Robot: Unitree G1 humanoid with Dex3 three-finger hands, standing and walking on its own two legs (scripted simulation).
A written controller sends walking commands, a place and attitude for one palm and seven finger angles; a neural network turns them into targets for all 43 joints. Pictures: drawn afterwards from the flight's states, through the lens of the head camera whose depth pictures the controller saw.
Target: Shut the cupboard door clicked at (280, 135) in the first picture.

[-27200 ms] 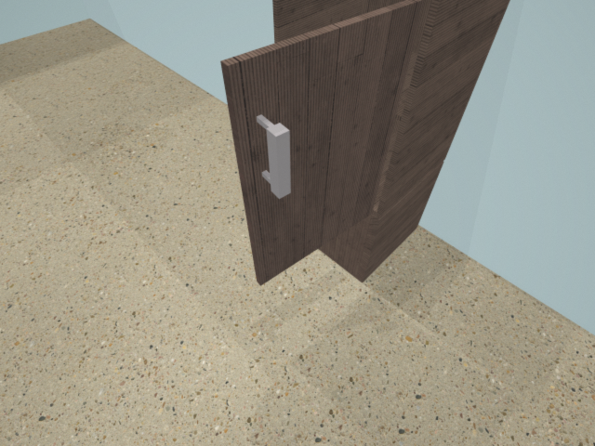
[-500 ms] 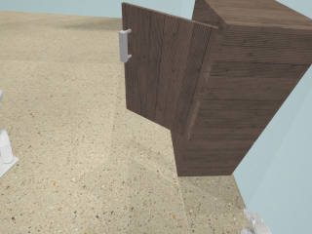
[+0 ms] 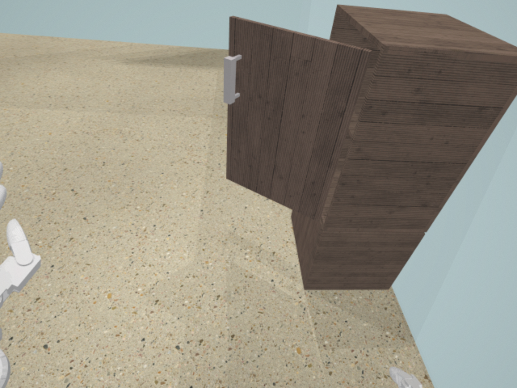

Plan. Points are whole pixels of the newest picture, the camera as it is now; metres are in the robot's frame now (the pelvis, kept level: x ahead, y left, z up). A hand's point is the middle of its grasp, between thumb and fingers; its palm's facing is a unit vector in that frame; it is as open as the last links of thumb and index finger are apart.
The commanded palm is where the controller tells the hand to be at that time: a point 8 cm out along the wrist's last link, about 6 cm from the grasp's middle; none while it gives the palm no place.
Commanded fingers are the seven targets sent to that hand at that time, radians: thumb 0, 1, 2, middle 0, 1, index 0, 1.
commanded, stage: stop stepping back and stand still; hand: left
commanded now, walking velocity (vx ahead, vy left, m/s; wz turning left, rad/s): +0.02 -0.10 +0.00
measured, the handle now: (233, 79) +0.95 +0.13 +0.10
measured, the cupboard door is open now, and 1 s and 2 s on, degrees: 55 55 55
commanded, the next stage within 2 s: let the arm hang, fingers relaxed in 0.26 s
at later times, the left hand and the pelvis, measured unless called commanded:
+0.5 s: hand (115, 337) +0.21 +0.23 -0.02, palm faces +0.15 -0.91 -0.38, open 7.4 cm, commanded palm none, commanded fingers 0.00 0.90 0.90 -0.20 -0.30 -0.20 -0.30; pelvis +0.00 +0.00 +0.01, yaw +0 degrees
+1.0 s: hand out of the picture -0.03 +0.18 -0.15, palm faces +0.01 -0.97 -0.22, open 7.3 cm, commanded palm none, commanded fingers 0.00 0.90 0.90 -0.20 -0.30 -0.20 -0.30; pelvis +0.01 -0.01 +0.02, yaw -1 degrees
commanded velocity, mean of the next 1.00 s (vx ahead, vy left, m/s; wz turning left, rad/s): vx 0.00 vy -0.01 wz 0.00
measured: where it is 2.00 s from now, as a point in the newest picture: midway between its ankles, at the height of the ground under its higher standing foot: outside the picture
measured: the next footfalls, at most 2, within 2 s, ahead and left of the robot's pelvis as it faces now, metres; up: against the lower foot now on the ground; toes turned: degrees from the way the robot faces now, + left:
right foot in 0.24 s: +0.04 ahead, -0.11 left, +0.00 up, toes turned -4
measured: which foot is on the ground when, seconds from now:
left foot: down 0.00-1.00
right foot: up 0.00-0.22, down 0.24-1.00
